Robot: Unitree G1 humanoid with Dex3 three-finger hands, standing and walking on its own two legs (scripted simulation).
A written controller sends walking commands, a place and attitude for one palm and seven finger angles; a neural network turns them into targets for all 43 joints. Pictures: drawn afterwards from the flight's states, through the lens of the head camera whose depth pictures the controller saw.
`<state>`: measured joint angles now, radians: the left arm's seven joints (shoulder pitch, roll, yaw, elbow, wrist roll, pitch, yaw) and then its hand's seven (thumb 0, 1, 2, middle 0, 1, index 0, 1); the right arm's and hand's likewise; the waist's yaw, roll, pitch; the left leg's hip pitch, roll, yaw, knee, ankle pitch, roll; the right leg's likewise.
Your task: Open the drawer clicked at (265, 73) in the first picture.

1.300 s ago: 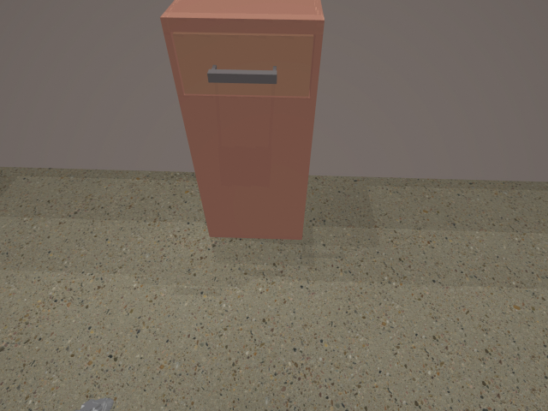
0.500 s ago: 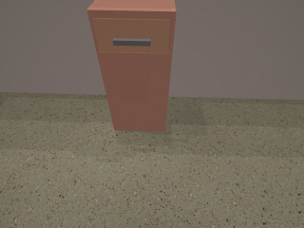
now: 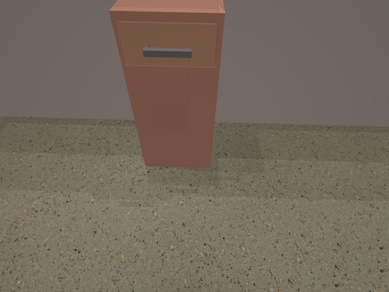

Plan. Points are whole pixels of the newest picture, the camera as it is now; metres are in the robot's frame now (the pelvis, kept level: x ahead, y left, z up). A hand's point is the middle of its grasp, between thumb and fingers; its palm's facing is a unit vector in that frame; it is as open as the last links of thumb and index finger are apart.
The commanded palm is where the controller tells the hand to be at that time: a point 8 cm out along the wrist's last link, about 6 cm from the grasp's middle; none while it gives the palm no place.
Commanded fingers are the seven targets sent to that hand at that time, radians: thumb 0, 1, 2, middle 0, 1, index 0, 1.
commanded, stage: look at it before walking up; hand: left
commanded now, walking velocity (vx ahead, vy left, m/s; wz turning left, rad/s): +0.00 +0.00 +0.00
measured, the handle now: (168, 50) +0.97 +0.16 +0.04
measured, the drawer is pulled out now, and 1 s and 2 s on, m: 0.00 0.00 0.00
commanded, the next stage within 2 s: take the last steps up to it in 0.14 s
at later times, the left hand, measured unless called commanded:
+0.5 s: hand out of the picture +0.05 +0.21 -0.18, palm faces -0.01 -0.97 -0.25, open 7.4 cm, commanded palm none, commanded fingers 0.00 0.90 0.90 -0.20 -0.30 -0.20 -0.30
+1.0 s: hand (135, 245) +0.28 +0.18 -0.19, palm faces -0.04 -0.99 -0.15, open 7.4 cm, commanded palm none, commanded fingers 0.00 0.90 0.90 -0.20 -0.30 -0.20 -0.30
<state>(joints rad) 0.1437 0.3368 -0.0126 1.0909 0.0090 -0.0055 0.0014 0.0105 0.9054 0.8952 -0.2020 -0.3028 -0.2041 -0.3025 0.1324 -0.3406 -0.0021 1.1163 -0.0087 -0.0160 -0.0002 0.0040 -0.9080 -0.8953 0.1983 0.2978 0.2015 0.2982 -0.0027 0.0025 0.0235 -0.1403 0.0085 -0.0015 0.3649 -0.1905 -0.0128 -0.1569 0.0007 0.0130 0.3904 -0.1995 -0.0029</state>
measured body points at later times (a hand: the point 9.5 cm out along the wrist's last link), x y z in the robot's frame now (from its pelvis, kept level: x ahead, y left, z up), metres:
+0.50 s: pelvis +0.03 +0.00 -0.01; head +0.01 +0.00 +0.44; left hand +0.05 +0.26 -0.16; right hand +0.06 -0.26 -0.16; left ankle +0.01 +0.13 -0.75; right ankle +0.01 -0.12 -0.75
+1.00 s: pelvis +0.19 +0.01 -0.02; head +0.24 +0.02 +0.43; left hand +0.28 +0.24 -0.18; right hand +0.04 -0.17 -0.15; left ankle +0.01 +0.12 -0.74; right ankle +0.34 -0.10 -0.71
